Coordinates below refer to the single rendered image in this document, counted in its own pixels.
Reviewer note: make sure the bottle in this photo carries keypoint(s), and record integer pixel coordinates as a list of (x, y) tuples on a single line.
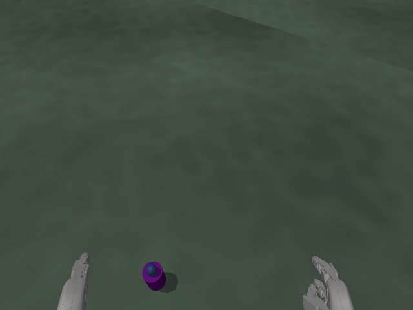
[(154, 276)]

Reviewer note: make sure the left robot hand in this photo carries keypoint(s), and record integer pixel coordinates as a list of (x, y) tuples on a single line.
[(73, 296)]

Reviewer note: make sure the right robot hand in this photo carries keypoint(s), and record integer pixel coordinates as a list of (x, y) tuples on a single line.
[(335, 294)]

